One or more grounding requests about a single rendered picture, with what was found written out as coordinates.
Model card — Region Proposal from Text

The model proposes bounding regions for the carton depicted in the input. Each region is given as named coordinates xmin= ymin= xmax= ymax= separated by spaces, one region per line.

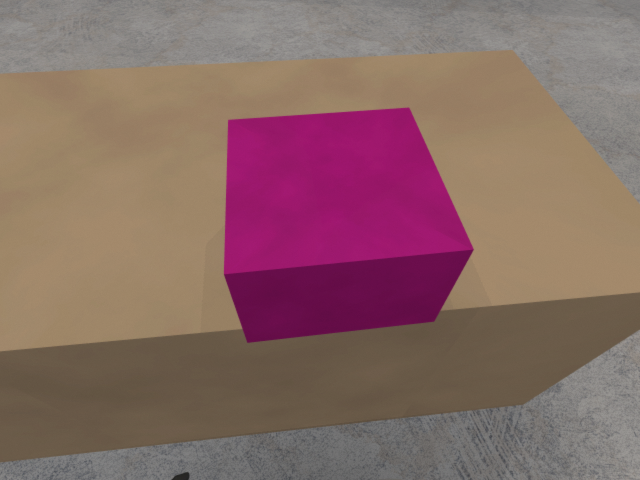
xmin=224 ymin=108 xmax=474 ymax=343

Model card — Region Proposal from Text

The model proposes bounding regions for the pedestal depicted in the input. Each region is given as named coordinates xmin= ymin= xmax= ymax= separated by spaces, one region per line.
xmin=0 ymin=50 xmax=640 ymax=462

